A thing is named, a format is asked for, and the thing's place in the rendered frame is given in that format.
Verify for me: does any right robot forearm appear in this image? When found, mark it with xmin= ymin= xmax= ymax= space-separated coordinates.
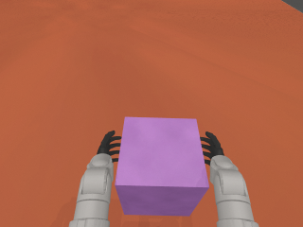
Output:
xmin=209 ymin=155 xmax=259 ymax=227

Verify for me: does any robot right hand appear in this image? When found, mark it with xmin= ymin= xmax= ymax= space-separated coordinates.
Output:
xmin=200 ymin=131 xmax=224 ymax=166

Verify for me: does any robot left hand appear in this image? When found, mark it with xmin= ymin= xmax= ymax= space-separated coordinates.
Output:
xmin=97 ymin=131 xmax=122 ymax=162

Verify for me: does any carton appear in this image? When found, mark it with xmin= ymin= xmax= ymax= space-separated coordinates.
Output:
xmin=115 ymin=116 xmax=209 ymax=217

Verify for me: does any left robot forearm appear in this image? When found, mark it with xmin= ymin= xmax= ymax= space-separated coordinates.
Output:
xmin=68 ymin=153 xmax=114 ymax=227

